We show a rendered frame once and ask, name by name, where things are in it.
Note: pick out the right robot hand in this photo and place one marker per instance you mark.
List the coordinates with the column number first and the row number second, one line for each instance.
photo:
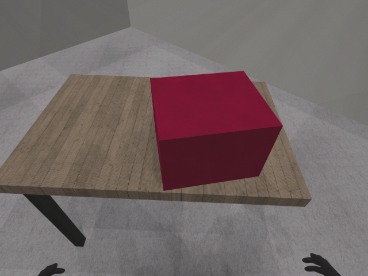
column 325, row 268

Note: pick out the carton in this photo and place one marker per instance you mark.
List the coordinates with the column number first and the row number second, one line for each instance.
column 211, row 128

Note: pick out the left robot hand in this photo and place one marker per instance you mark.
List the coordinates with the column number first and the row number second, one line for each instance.
column 51, row 270

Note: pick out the table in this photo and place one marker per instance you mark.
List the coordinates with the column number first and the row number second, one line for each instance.
column 96, row 138

